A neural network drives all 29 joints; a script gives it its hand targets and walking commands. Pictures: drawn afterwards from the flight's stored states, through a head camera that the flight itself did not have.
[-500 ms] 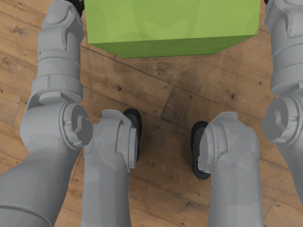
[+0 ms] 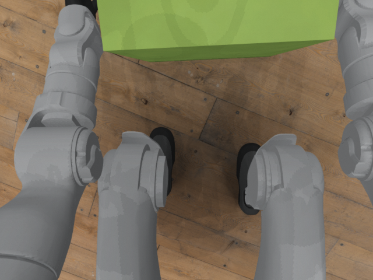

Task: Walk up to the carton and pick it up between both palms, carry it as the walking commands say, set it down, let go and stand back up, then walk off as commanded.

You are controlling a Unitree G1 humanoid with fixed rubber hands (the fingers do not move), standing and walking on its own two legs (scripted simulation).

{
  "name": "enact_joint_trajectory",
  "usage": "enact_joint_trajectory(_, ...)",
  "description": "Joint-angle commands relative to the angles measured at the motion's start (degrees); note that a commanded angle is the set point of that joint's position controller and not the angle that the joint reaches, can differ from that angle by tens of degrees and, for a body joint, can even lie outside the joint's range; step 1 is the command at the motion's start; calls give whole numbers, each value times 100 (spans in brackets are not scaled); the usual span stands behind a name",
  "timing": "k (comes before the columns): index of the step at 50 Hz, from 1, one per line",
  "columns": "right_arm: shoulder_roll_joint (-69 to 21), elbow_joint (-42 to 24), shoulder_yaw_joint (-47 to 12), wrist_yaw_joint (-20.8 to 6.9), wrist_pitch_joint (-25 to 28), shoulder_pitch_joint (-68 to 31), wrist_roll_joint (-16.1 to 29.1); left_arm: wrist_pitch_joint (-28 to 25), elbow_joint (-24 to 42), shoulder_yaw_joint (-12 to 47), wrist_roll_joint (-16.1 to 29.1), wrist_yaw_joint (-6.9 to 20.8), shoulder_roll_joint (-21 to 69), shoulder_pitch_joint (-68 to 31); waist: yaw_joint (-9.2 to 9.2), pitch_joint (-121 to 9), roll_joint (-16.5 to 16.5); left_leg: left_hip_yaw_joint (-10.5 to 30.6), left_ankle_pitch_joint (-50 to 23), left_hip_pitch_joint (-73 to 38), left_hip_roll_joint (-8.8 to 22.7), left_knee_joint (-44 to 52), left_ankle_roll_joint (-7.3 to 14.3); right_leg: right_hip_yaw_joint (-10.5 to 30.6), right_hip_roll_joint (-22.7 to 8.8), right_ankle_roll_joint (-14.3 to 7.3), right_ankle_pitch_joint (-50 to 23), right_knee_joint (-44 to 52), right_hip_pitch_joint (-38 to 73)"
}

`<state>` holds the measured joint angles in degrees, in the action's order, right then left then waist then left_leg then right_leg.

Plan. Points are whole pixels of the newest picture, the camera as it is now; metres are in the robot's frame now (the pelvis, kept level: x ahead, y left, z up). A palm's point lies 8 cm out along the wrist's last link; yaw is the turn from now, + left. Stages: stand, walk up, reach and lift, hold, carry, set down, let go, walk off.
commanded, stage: set down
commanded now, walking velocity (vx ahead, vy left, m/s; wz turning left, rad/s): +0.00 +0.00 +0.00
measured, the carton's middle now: out of the picture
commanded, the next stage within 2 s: let go in 1.58 s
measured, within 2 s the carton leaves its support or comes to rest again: neither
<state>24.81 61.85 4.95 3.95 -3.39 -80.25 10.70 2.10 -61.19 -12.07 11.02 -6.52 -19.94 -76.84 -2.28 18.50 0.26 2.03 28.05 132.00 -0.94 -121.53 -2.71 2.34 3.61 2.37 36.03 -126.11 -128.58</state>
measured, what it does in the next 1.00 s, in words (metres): rises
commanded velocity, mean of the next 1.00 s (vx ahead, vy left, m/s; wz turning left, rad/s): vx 0.00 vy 0.00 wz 0.00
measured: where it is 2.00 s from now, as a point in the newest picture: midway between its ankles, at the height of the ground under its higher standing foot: (205, 182)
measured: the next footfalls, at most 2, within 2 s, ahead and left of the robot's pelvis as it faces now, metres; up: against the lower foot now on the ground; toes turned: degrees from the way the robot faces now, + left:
none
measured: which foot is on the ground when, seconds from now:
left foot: down 0.00-1.00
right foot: down 0.00-1.00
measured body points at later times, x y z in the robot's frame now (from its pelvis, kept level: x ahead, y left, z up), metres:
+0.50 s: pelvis +0.00 +0.00 +0.01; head +0.36 +0.00 +0.28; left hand +0.53 +0.25 -0.14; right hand +0.57 -0.22 -0.13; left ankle +0.13 +0.13 -0.34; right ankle +0.10 -0.12 -0.34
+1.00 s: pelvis +0.01 +0.00 +0.13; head +0.34 +0.00 +0.43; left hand +0.53 +0.26 +0.02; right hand +0.58 -0.23 +0.03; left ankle +0.13 +0.13 -0.34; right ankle +0.09 -0.12 -0.34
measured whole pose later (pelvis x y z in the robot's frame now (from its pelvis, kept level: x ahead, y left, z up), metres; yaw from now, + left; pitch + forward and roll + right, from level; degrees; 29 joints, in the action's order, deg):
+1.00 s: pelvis +0.01 +0.00 +0.13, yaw +0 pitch +47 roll +0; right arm 27.7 50.1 13.6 -4.4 -12.8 -70.9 3.8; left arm 12.5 -43.4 -19.3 7.2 0.3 -21.3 -63.9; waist -2.5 0.1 0.4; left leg 2.2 24.2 118.8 -0.4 -95.8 -2.3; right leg 1.8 2.4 1.0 30.7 -99.7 -116.1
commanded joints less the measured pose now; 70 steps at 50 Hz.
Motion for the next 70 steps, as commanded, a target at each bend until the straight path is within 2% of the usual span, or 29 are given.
enact_joint_trajectory(1, 957, -574, 86, -15, 120, -1321, 95, -98, 597, -26, 67, -18, -838, -1021, -93, -7169, 214, -535, -2000, -4283, 50, 494, -7, -406, -236, -34, -1882, 1167, 2777)
enact_joint_trajectory(16, 1306, -843, 269, -343, -73, -1123, 64, 64, 1132, -228, 175, 252, -1198, -686, -58, -7050, 113, -510, -1800, -4249, 137, 586, 6, -440, -322, -113, -1713, 1219, 2843)
enact_joint_trajectory(24, 1448, -1565, 500, -374, -354, -1088, -143, 305, 1878, -434, 111, 278, -1383, -522, -82, -7987, 185, -616, -1832, -4630, 58, 907, 42, -522, -216, -114, -1824, 1545, 3493)
enact_joint_trajectory(35, 1228, -1529, 733, -612, -622, -682, -452, 647, 2065, -729, -174, 507, -1139, -21, -88, -7548, 246, -730, -1671, -4478, -33, 1898, 39, -556, -88, -152, -1726, 2541, 3503)
enact_joint_trajectory(41, 1186, -1543, 841, -717, -701, -609, -573, 758, 2149, -814, -304, 616, -1092, 40, -104, -7713, 244, -736, -1674, -4652, -70, 2478, 32, -579, -46, -162, -1789, 3091, 3703)
enact_joint_trajectory(48, 1269, -1812, 1017, -839, -853, -417, -710, 949, 2437, -853, -391, 682, -1098, 167, -77, -8145, 224, -762, -1793, -5184, -147, 3176, 11, -664, 5, -158, -1954, 3775, 4195)
enact_joint_trajectory(56, 1321, -2123, 1071, -1003, -961, -137, -644, 1111, 2712, -834, -405, 750, -1118, 379, -67, -8387, 237, -740, -2083, -5886, -199, 4005, 27, -677, 12, -145, -2342, 4587, 5007)
enact_joint_trajectory(70, 1050, -1978, 1303, -1188, -764, 513, -821, 988, 2690, -909, -731, 871, -775, 982, -63, -7947, 215, -544, -2858, -7181, -175, 5633, 33, -483, -51, -112, -3223, 6192, 6229)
